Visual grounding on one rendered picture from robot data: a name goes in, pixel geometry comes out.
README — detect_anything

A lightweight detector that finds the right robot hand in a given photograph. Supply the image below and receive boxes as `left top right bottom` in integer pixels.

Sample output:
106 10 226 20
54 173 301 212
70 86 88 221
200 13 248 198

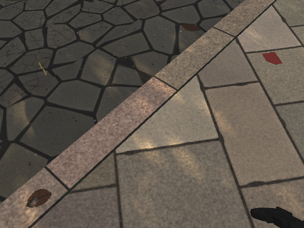
250 206 304 228

